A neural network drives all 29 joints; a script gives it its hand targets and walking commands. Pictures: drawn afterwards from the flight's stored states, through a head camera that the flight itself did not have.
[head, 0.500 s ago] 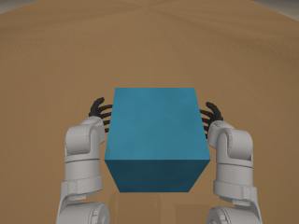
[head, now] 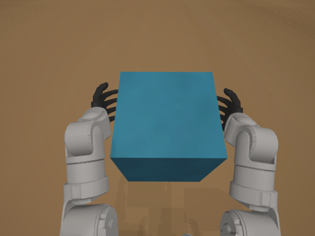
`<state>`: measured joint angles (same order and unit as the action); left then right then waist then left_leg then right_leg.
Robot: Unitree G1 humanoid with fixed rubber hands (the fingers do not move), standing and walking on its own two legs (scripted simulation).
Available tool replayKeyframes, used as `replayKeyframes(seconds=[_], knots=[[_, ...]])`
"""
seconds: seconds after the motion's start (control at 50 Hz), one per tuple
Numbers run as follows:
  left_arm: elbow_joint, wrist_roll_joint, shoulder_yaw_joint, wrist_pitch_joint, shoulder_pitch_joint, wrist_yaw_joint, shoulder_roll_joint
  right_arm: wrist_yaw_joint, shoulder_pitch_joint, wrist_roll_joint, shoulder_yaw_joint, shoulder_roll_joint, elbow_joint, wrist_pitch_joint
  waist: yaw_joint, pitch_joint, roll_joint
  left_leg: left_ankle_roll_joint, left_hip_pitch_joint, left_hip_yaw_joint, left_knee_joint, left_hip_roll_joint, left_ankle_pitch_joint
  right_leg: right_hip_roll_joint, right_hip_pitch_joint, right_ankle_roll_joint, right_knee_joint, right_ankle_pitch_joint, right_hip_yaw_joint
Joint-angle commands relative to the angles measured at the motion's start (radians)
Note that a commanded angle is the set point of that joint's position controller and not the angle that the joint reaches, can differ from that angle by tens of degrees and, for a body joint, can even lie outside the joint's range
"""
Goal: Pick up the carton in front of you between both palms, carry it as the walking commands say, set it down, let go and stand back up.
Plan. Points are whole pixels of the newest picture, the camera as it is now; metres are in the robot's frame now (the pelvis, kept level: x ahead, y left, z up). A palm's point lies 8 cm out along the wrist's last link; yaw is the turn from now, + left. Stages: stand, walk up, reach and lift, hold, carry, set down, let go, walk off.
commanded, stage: carry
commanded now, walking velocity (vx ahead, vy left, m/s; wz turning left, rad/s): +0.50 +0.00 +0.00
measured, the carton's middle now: (164, 133) +0.36 +0.01 +0.07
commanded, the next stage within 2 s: none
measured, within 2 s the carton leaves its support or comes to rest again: neither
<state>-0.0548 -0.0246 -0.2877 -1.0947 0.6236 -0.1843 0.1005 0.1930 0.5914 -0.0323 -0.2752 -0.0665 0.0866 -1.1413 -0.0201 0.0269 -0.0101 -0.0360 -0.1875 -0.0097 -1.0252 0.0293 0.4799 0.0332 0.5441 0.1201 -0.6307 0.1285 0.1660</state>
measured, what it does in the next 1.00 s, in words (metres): walks ahead: left foot, then right foot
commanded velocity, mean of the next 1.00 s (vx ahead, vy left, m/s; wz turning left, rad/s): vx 0.50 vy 0.00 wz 0.00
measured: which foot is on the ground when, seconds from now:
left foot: up 0.00-0.42, down 0.44-0.94, up 0.96-1.00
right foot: down 0.00-0.46, up 0.48-0.90, down 0.92-1.00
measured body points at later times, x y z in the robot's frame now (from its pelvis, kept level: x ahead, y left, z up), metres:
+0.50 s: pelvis +0.33 +0.04 +0.02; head +0.33 +0.04 +0.47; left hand +0.63 +0.19 +0.10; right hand +0.62 -0.12 +0.10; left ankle +0.42 +0.12 -0.71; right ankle +0.14 -0.06 -0.65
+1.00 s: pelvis +0.66 -0.01 +0.01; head +0.63 -0.02 +0.46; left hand +0.92 +0.15 +0.11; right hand +0.91 -0.16 +0.09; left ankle +0.47 +0.12 -0.63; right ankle +0.75 -0.10 -0.71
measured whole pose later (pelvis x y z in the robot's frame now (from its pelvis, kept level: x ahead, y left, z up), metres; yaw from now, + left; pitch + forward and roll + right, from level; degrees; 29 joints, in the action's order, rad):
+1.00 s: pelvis +0.66 -0.01 +0.01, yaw +1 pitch +3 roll -1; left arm -0.42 -0.05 -0.07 -1.21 0.06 -0.13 0.13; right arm 0.15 0.03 0.04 -0.07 -0.13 0.47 -1.26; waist -0.01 0.13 -0.04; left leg 0.02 -0.19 -0.06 -1.01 -0.09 0.46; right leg -0.06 0.47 0.08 -0.58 0.16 0.24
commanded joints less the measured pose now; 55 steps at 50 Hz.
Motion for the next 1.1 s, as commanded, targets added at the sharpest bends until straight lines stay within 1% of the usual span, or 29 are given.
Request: replayKeyframes(seconds=[0.0, 0.02, 0.04, 0.12, 0.18, 0.26, 0.34, 0.38, 0.4, 0.42, 0.44, 0.46, 0.48, 0.52, 0.56, 0.62, 0.7, 0.82, 0.86, 0.88, 0.9, 0.92, 0.94, 0.96, 0.98, 1.0, 1.02, 1.04, 1.08], knots=[[-0.056, 0.203, 0.598, -0.040, 0.508, 0.025, 0.706, -0.020, 0.572, -0.120, 0.549, -0.708, 0.074, 0.006, -0.047, 0.545, 0.147, -0.010, -0.521, 0.073, -0.449, 0.016, -0.039, -0.378, -0.830, 0.197, 0.237, -0.172, -0.713], [-0.069, 0.228, 0.622, -0.039, 0.537, 0.039, 0.748, -0.022, 0.568, -0.101, 0.540, -0.726, 0.066, 0.007, -0.039, 0.496, 0.066, -0.014, -0.541, 0.060, -0.407, -0.018, -0.065, -0.353, -0.757, 0.167, 0.231, -0.184, -0.626], [-0.088, 0.254, 0.649, -0.035, 0.576, 0.055, 0.793, -0.026, 0.559, -0.082, 0.537, -0.750, 0.055, 0.010, -0.028, 0.471, 0.029, -0.014, -0.543, 0.051, -0.350, -0.046, -0.084, -0.333, -0.696, 0.140, 0.237, -0.173, -0.560], [-0.080, 0.299, 0.708, -0.006, 0.612, 0.100, 0.882, -0.045, 0.536, -0.049, 0.575, -0.824, 0.031, 0.041, -0.004, 0.439, 0.052, 0.008, -0.519, 0.014, -0.138, -0.092, -0.135, -0.305, -0.579, 0.117, 0.313, -0.072, -0.434], [-0.038, 0.266, 0.700, 0.004, 0.491, 0.108, 0.889, -0.055, 0.465, -0.045, 0.616, -0.849, 0.035, 0.055, -0.005, 0.386, 0.077, 0.037, -0.537, -0.030, 0.091, -0.119, -0.236, -0.293, -0.595, 0.104, 0.354, -0.170, -0.338], [-0.049, 0.213, 0.693, 0.007, 0.314, 0.119, 0.887, -0.078, 0.373, -0.085, 0.701, -0.898, 0.090, 0.062, -0.023, 0.325, 0.122, 0.051, -0.489, -0.111, 0.357, -0.093, -0.401, -0.244, -0.672, 0.035, 0.363, -0.410, -0.205], [-0.162, 0.185, 0.724, -0.001, 0.147, 0.123, 0.873, -0.103, 0.272, -0.140, 0.782, -0.918, 0.217, 0.053, -0.021, 0.289, 0.153, 0.037, -0.396, -0.178, 0.540, -0.046, -0.478, -0.218, -0.745, -0.007, 0.324, -0.610, -0.116], [-0.227, 0.168, 0.743, -0.012, 0.046, 0.125, 0.850, -0.113, 0.191, -0.158, 0.808, -0.900, 0.268, 0.041, -0.003, 0.326, 0.166, 0.022, -0.206, -0.242, 0.626, 0.001, -0.491, -0.207, -0.731, -0.040, 0.199, -0.776, -0.064], [-0.247, 0.174, 0.752, -0.023, 0.009, 0.126, 0.854, -0.114, 0.145, -0.169, 0.812, -0.904, 0.279, 0.031, 0.017, 0.371, 0.150, 0.014, -0.007, -0.268, 0.653, 0.021, -0.474, -0.191, -0.641, -0.064, 0.076, -0.763, -0.020], [-0.274, 0.181, 0.759, -0.033, -0.020, 0.128, 0.844, -0.117, 0.089, -0.172, 0.813, -0.898, 0.298, 0.022, 0.038, 0.433, 0.100, -0.007, 0.234, -0.171, 0.639, -0.072, -0.429, -0.175, -0.473, -0.095, -0.106, -0.534, -0.014], [-0.313, 0.198, 0.774, -0.046, -0.038, 0.132, 0.843, -0.119, 0.050, -0.166, 0.807, -0.877, 0.315, 0.013, 0.041, 0.561, -0.106, -0.137, 0.527, 0.267, 0.603, -0.367, -0.368, -0.108, -0.164, -0.131, -0.400, -0.185, -0.045], [-0.346, 0.217, 0.790, -0.056, -0.058, 0.139, 0.833, -0.121, -0.005, -0.173, 0.811, -0.892, 0.304, 0.011, 0.046, 0.537, -0.279, -0.236, 0.597, 0.543, 0.716, -0.470, -0.454, 0.028, 0.089, -0.136, -0.613, 0.329, -0.092], [-0.368, 0.232, 0.817, -0.058, -0.057, 0.145, 0.859, -0.128, -0.029, -0.171, 0.805, -0.910, 0.340, 0.008, 0.046, 0.483, -0.195, -0.240, 0.548, 0.466, 0.708, -0.460, -0.505, -0.043, 0.171, -0.114, -0.714, 0.336, -0.170], [-0.419, 0.254, 0.842, -0.054, -0.066, 0.163, 0.919, -0.148, -0.029, -0.184, 0.825, -0.970, 0.409, 0.009, 0.043, 0.399, -0.020, -0.167, 0.382, 0.294, 0.738, -0.418, -0.562, -0.131, 0.156, -0.105, -0.624, 0.255, -0.187], [-0.449, 0.259, 0.860, -0.053, -0.106, 0.177, 0.955, -0.164, -0.034, -0.198, 0.844, -0.995, 0.465, 0.008, 0.032, 0.355, -0.048, -0.103, 0.244, 0.165, 0.815, -0.367, -0.422, -0.159, 0.070, -0.115, -0.458, 0.189, -0.164], [-0.485, 0.246, 0.874, -0.061, -0.202, 0.178, 0.945, -0.180, -0.126, -0.207, 0.855, -0.969, 0.508, -0.007, 0.032, 0.301, -0.123, -0.098, 0.197, 0.048, 0.882, -0.326, -0.367, -0.151, 0.047, -0.142, -0.269, 0.128, -0.101], [-0.507, 0.228, 0.863, -0.092, -0.256, 0.164, 0.851, -0.180, -0.186, -0.197, 0.845, -0.852, 0.528, -0.039, 0.035, 0.210, -0.128, -0.079, 0.197, -0.058, 0.880, -0.271, -0.481, -0.134, 0.055, -0.154, -0.034, -0.004, -0.022], [-0.518, 0.229, 0.829, -0.140, -0.253, 0.142, 0.718, -0.146, -0.198, -0.179, 0.813, -0.724, 0.524, -0.080, 0.039, 0.086, -0.150, -0.060, 0.199, -0.100, 0.844, -0.277, -0.546, -0.121, 0.015, -0.119, 0.099, -0.092, 0.028], [-0.501, 0.226, 0.806, -0.147, -0.256, 0.133, 0.684, -0.134, -0.175, -0.178, 0.809, -0.700, 0.521, -0.090, 0.027, 0.108, -0.154, -0.039, 0.185, -0.140, 0.732, -0.268, -0.683, -0.086, -0.116, -0.101, 0.126, -0.043, 0.069], [-0.486, 0.223, 0.793, -0.149, -0.269, 0.129, 0.672, -0.128, -0.168, -0.179, 0.809, -0.691, 0.518, -0.094, 0.012, 0.149, -0.122, -0.014, 0.146, -0.194, 0.594, -0.234, -0.760, -0.039, -0.261, -0.097, 0.160, -0.001, 0.112], [-0.469, 0.220, 0.780, -0.149, -0.280, 0.125, 0.662, -0.122, -0.172, -0.177, 0.809, -0.678, 0.510, -0.096, 0.000, 0.224, -0.060, 0.016, 0.027, -0.217, 0.395, -0.195, -0.711, -0.057, -0.486, -0.092, 0.157, 0.054, 0.067], [-0.456, 0.216, 0.767, -0.146, -0.274, 0.124, 0.651, -0.118, -0.161, -0.182, 0.819, -0.676, 0.529, -0.100, -0.015, 0.319, 0.168, 0.073, -0.230, -0.205, 0.078, -0.109, -0.485, -0.334, -0.701, 0.007, 0.266, 0.241, -0.367], [-0.434, 0.228, 0.772, -0.140, -0.281, 0.125, 0.675, -0.121, -0.150, -0.186, 0.831, -0.682, 0.542, -0.103, -0.010, 0.368, 0.377, 0.086, -0.432, -0.140, -0.169, 0.005, -0.030, -0.473, -0.806, 0.102, 0.427, 0.163, -0.714], [-0.458, 0.238, 0.781, -0.135, -0.274, 0.135, 0.716, -0.127, -0.137, -0.198, 0.851, -0.727, 0.526, -0.095, -0.002, 0.352, 0.279, 0.053, -0.496, -0.028, -0.301, -0.059, -0.004, -0.472, -0.780, 0.106, 0.406, 0.012, -0.635], [-0.466, 0.248, 0.799, -0.124, -0.257, 0.148, 0.773, -0.138, -0.131, -0.202, 0.855, -0.784, 0.522, -0.084, -0.003, 0.358, 0.192, 0.028, -0.508, -0.005, -0.328, -0.104, -0.041, -0.436, -0.721, 0.088, 0.372, -0.072, -0.534], [-0.472, 0.253, 0.815, -0.112, -0.232, 0.160, 0.824, -0.150, -0.123, -0.202, 0.862, -0.841, 0.511, -0.073, 0.002, 0.342, 0.096, 0.016, -0.488, 0.011, -0.280, -0.149, -0.106, -0.416, -0.642, 0.052, 0.370, -0.077, -0.445], [-0.477, 0.257, 0.830, -0.101, -0.212, 0.173, 0.861, -0.159, -0.131, -0.197, 0.865, -0.883, 0.496, -0.060, 0.008, 0.331, 0.058, 0.015, -0.450, 0.025, -0.194, -0.180, -0.165, -0.389, -0.565, 0.018, 0.403, -0.009, -0.371], [-0.477, 0.263, 0.844, -0.090, -0.204, 0.183, 0.887, -0.166, -0.139, -0.188, 0.870, -0.911, 0.488, -0.047, 0.010, 0.326, 0.079, 0.019, -0.412, 0.002, -0.137, -0.177, -0.201, -0.371, -0.517, -0.007, 0.430, 0.060, -0.307], [-0.473, 0.268, 0.860, -0.075, -0.223, 0.201, 0.904, -0.170, -0.169, -0.166, 0.876, -0.934, 0.476, -0.026, 0.009, 0.301, 0.124, 0.032, -0.392, -0.038, -0.018, -0.173, -0.242, -0.344, -0.473, -0.013, 0.478, 0.128, -0.226]])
